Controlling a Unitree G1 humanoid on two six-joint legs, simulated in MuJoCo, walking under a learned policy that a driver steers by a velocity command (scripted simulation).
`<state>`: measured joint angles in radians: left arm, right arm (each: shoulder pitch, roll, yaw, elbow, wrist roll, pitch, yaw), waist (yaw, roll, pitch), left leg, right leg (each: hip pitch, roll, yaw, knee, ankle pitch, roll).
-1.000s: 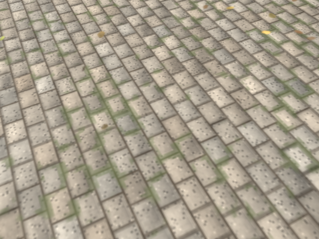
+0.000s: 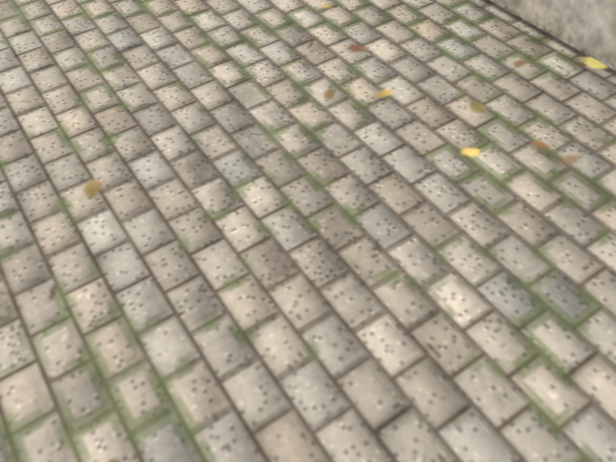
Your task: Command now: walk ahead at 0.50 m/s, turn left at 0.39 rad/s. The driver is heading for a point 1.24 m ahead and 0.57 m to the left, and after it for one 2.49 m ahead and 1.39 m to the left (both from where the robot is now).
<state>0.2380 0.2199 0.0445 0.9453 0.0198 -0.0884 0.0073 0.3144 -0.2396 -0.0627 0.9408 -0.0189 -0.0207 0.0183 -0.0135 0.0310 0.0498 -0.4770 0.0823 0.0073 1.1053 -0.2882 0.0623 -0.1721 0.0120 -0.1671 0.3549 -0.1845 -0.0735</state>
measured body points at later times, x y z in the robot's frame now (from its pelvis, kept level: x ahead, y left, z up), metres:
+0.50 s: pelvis +0.19 +0.05 -0.02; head +0.24 +0.07 +0.43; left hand +0.23 +0.32 -0.15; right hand +0.36 -0.19 -0.14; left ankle +0.26 +0.11 -0.75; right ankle +0.21 -0.11 -0.66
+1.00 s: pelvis +0.24 +0.00 +0.00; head +0.28 -0.01 +0.45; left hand +0.19 +0.30 -0.10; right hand +0.49 -0.18 -0.13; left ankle +0.21 +0.09 -0.69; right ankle +0.30 -0.08 -0.75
